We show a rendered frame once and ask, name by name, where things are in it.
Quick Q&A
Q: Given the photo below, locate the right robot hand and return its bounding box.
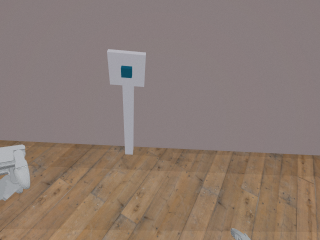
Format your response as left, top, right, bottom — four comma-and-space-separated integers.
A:
230, 228, 251, 240

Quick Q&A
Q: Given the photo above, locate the panel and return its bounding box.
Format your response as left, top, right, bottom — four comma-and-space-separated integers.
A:
107, 49, 146, 155

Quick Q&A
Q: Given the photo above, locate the button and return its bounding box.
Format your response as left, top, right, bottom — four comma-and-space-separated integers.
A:
121, 65, 132, 78

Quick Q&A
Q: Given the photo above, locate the left robot hand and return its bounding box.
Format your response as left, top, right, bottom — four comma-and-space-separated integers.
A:
0, 144, 31, 201

